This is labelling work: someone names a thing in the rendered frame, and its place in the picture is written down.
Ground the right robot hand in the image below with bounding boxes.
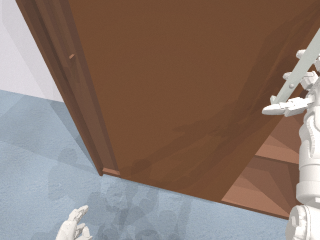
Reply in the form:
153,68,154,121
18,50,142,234
262,49,320,117

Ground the left robot hand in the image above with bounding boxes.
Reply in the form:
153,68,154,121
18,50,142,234
55,205,93,240

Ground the robot right upper arm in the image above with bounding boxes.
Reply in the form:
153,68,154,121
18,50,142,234
285,205,320,240

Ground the handle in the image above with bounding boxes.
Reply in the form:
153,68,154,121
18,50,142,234
37,0,72,68
270,28,320,105

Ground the wardrobe door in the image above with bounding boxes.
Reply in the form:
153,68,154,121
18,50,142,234
68,0,320,203
35,0,119,171

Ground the robot right forearm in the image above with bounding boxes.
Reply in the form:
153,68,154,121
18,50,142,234
296,106,320,209

